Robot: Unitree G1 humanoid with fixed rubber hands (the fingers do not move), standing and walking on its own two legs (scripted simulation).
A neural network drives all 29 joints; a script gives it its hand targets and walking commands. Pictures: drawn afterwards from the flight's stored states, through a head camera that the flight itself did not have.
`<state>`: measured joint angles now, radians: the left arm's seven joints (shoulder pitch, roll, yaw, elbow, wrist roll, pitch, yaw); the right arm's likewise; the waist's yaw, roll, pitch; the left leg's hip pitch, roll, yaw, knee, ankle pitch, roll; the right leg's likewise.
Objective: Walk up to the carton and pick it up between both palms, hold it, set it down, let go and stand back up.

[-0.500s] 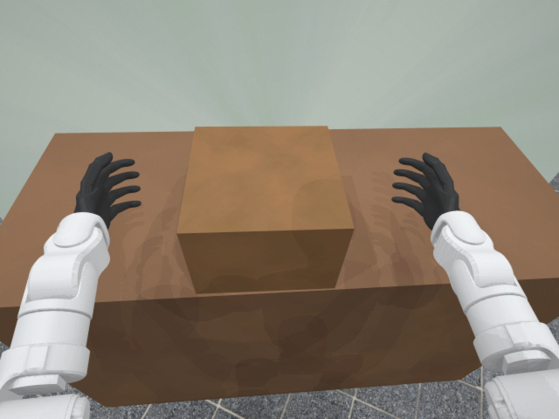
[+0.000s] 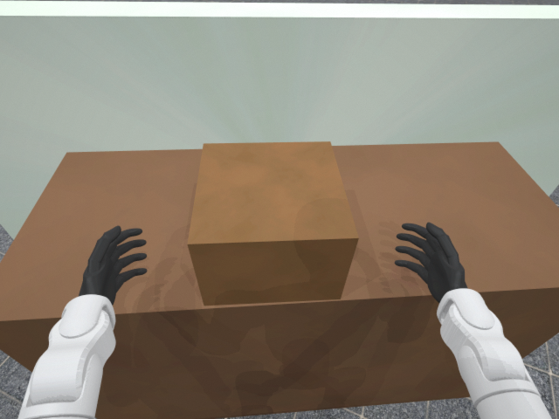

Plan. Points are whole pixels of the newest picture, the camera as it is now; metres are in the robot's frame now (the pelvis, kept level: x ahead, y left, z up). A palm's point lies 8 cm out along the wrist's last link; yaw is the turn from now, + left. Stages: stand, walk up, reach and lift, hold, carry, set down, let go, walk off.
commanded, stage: set down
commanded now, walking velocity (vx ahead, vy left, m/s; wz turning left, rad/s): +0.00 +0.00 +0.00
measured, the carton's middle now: (270, 219) +0.47 +0.03 +0.02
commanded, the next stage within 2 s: let go in 1.96 s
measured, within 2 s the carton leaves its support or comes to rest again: neither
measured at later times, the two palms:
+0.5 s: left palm (101, 346) +0.22 +0.24 +0.04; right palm (456, 338) +0.24 -0.21 +0.05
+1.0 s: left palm (109, 387) +0.19 +0.23 +0.00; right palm (452, 390) +0.19 -0.21 +0.00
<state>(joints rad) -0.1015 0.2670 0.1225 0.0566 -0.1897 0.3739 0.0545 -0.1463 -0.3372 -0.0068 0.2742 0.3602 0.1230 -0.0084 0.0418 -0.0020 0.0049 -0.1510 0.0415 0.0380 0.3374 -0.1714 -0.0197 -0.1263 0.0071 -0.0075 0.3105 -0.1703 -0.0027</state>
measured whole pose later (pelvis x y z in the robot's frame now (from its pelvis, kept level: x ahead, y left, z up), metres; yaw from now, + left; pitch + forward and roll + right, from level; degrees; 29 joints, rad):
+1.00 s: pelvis +0.02 -0.01 +0.00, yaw -1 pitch -6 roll +0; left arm 0.33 0.25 0.03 0.07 -0.13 0.10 0.04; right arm 0.38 -0.22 0.05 0.11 0.20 -0.05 -0.01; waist 0.05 -0.01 0.07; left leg 0.00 0.05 0.04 0.31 -0.20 -0.04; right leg 0.00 0.02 0.01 0.32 -0.21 -0.02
